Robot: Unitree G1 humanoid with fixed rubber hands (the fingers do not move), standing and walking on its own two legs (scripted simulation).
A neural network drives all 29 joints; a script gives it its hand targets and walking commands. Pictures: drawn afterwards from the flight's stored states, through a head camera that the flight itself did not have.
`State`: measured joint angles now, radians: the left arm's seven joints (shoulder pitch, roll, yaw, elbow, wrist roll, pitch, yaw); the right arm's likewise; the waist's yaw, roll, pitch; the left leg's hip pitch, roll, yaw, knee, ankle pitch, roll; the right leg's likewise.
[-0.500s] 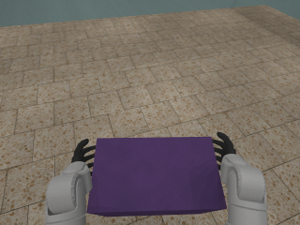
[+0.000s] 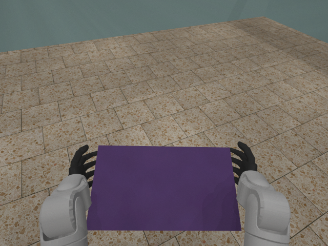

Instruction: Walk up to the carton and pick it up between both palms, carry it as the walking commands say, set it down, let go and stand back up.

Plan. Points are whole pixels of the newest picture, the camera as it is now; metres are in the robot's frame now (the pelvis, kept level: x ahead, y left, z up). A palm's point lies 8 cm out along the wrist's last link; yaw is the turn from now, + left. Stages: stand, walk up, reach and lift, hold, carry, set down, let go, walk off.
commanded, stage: carry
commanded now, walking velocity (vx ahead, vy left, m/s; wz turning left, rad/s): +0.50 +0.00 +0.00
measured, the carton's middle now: (163, 191) +0.27 -0.01 +0.00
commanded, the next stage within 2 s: none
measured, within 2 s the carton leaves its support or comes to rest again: neither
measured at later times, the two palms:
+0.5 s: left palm (75, 97) +0.55 +0.25 +0.08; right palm (190, 95) +0.55 -0.10 +0.09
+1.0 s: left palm (87, 59) +0.81 +0.28 +0.07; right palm (172, 52) +0.87 -0.08 +0.08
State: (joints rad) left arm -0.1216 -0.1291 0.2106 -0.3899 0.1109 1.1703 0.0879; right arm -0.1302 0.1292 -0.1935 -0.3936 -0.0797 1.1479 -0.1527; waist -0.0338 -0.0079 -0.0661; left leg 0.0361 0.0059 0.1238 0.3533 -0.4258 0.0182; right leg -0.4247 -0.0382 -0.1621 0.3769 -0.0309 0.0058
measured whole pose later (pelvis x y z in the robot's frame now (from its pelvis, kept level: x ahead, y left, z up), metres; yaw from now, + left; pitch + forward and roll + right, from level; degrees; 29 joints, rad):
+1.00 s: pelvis +0.58 +0.08 +0.01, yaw +5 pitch +3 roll -2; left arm -0.12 -0.13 0.17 -0.30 0.06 1.19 0.20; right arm -0.18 0.05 -0.20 -0.25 -0.11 1.17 -0.09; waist 0.04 0.02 -0.03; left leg -0.37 0.02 0.04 0.99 -0.45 0.04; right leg -0.22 -0.02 -0.19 0.39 -0.22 -0.02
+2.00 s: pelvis +1.05 +0.16 +0.01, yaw +3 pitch +4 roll -1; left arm -0.17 -0.12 0.21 -0.28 0.10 1.17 0.13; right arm -0.16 0.12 -0.21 -0.29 -0.14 1.15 -0.12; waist 0.00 0.01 -0.12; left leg -0.17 -0.01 0.13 0.55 -0.35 0.04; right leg -0.27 -0.09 -0.18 0.56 -0.24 0.02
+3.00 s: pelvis +1.29 +0.19 -0.01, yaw +27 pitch +4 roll +0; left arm -0.14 -0.13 0.20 -0.36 0.08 1.11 0.12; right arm -0.14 0.10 -0.20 -0.39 -0.09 1.12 -0.14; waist -0.04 0.05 0.01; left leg -0.45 -0.03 0.00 0.93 -0.55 0.00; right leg -0.43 -0.10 -0.15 0.69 -0.30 -0.01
